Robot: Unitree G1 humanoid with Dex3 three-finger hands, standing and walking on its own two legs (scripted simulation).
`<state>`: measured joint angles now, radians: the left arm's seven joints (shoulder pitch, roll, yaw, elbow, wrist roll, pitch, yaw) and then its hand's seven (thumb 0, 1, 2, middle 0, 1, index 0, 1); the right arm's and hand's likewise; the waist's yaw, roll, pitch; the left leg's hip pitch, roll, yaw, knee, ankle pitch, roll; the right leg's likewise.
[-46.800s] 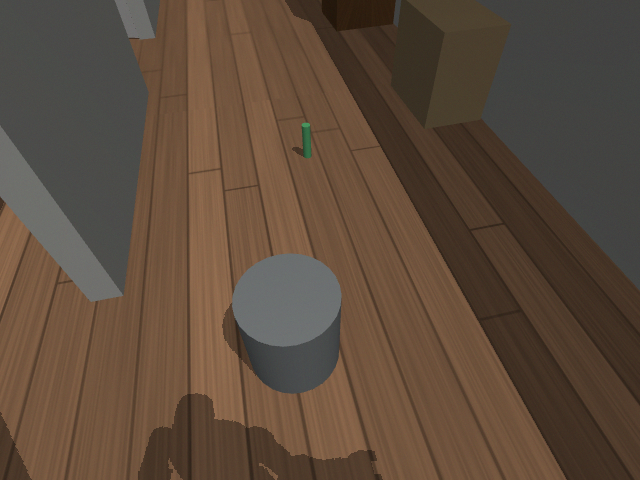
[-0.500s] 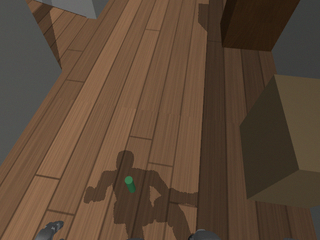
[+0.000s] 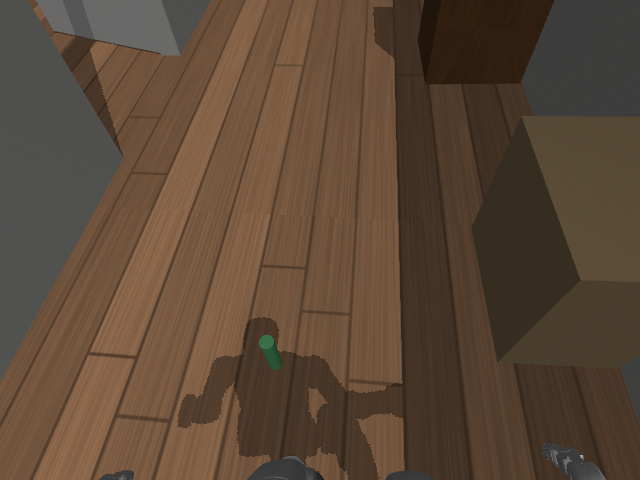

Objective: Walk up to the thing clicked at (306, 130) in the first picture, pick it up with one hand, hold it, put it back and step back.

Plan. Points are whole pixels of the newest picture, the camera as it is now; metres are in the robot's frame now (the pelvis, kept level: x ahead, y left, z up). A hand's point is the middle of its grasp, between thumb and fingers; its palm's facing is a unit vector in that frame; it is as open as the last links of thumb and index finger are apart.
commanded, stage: step back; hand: left
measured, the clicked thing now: (271, 353) +0.50 +0.19 -0.66
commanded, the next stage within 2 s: none
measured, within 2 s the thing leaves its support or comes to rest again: neither
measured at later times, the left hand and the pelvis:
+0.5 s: hand out of the picture -0.02 +0.28 -0.14, palm faces +0.04 -0.94 -0.33, open 7.4 cm; pelvis -0.13 +0.01 +0.02, yaw +2 degrees
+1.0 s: hand out of the picture -0.17 +0.23 -0.12, palm faces +0.01 -0.91 -0.42, open 7.4 cm; pelvis -0.29 -0.04 +0.00, yaw +2 degrees
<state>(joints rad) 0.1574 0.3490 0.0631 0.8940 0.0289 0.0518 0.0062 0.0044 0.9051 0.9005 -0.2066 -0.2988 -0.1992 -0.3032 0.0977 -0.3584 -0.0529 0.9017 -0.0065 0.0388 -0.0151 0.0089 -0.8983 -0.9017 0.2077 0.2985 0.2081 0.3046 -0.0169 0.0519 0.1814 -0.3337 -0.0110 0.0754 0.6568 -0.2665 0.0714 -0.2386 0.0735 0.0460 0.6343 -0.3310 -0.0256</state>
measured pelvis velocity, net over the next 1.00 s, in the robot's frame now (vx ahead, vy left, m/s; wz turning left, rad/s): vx -0.29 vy -0.04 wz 0.03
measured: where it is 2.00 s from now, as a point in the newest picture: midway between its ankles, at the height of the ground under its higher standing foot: outside the picture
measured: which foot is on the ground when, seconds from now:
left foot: down 0.00-0.00, up 0.02-0.30, down 0.32-0.76, up 0.78-1.00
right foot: down 0.00-0.34, up 0.36-0.70, down 0.72-1.00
